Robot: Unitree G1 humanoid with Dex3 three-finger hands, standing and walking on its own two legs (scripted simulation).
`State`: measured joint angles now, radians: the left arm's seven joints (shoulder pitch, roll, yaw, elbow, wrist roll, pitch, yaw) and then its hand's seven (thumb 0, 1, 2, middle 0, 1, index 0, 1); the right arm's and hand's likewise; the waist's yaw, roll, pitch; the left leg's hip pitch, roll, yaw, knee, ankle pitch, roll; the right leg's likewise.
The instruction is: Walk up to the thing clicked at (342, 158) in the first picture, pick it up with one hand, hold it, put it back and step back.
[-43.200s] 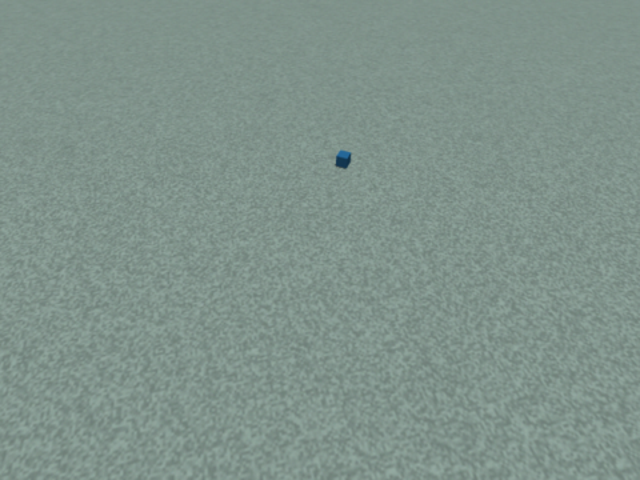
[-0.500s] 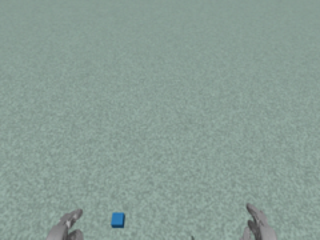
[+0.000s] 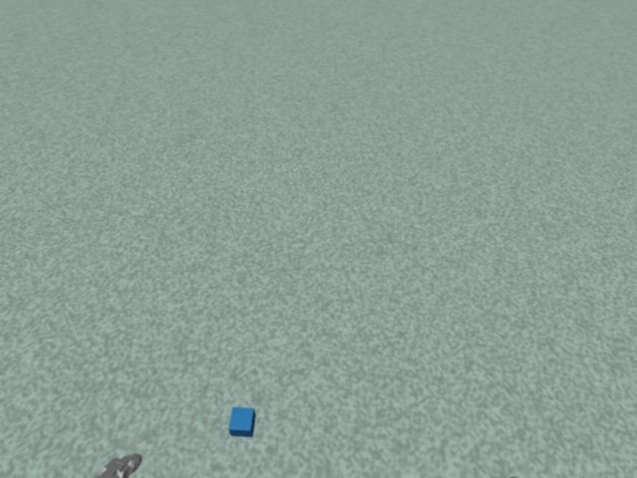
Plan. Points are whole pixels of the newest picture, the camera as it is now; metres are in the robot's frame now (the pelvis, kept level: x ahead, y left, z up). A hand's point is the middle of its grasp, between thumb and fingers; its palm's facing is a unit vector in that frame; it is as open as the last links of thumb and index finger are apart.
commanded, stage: stand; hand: left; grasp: from above
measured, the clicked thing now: (242, 422) +0.42 +0.22 -0.71
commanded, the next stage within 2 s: none
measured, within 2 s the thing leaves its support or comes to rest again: neither
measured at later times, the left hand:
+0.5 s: hand out of the picture +0.03 +0.25 -0.13, palm faces +0.03 -0.95 -0.32, open 7.4 cm
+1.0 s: hand out of the picture +0.03 +0.23 -0.13, palm faces +0.01 -0.95 -0.32, open 7.4 cm
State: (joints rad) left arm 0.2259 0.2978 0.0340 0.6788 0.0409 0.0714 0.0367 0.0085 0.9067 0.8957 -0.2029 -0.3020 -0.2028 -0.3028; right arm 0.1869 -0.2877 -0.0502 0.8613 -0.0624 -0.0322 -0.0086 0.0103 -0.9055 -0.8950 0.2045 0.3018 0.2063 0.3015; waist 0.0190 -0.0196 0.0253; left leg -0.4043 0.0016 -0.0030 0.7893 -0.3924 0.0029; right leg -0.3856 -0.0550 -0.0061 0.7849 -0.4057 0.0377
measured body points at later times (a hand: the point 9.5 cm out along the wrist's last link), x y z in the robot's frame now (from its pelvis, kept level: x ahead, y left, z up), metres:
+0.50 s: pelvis -0.01 +0.01 +0.03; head -0.03 +0.01 +0.48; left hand +0.03 +0.30 -0.11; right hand +0.05 -0.26 -0.11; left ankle +0.02 +0.12 -0.71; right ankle +0.01 -0.14 -0.71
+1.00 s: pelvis -0.01 -0.01 +0.04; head -0.01 -0.01 +0.49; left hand +0.03 +0.28 -0.10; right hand +0.04 -0.29 -0.11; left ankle +0.02 +0.12 -0.71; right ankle +0.01 -0.14 -0.71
